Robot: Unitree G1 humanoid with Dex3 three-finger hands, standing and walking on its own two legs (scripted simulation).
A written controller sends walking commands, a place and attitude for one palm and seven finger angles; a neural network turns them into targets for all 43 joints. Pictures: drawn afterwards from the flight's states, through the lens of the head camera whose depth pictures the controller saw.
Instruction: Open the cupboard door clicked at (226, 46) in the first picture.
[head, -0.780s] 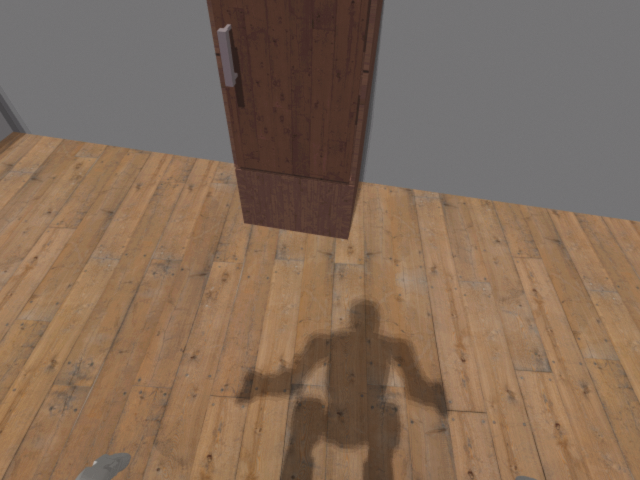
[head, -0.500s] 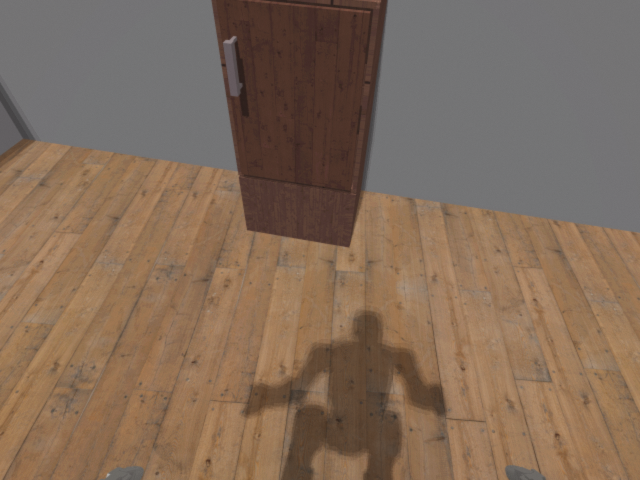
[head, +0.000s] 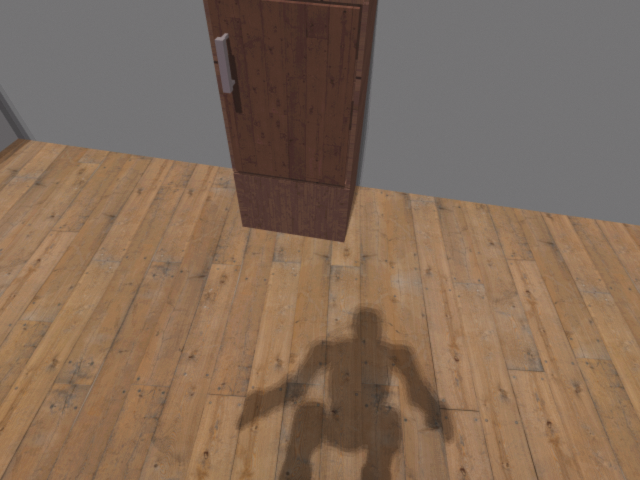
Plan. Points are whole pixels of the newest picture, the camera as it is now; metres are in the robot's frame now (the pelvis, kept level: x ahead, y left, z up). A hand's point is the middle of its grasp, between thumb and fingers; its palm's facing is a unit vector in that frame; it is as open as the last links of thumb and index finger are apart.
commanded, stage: stand and wait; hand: left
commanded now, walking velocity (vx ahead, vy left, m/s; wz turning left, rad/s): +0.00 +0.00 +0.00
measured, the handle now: (226, 63) +1.20 +0.35 -0.02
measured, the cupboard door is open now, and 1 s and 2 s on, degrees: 0 0 0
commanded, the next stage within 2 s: look at it before walking up in 0.08 s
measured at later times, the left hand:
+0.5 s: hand out of the picture +0.07 +0.24 -0.16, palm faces -0.03 -0.95 -0.32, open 7.4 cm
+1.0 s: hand out of the picture +0.06 +0.24 -0.17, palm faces +0.06 -0.95 -0.31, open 7.4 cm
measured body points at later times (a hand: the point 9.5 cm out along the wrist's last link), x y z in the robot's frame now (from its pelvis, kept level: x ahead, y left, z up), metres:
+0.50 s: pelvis +0.00 +0.00 +0.00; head +0.00 +0.00 +0.45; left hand +0.07 +0.29 -0.14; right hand +0.07 -0.29 -0.13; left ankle +0.00 +0.12 -0.74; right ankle +0.00 -0.12 -0.74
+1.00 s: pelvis +0.00 +0.00 -0.01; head +0.01 +0.01 +0.44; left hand +0.06 +0.29 -0.14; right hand +0.09 -0.27 -0.15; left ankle +0.00 +0.12 -0.74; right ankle +0.00 -0.12 -0.74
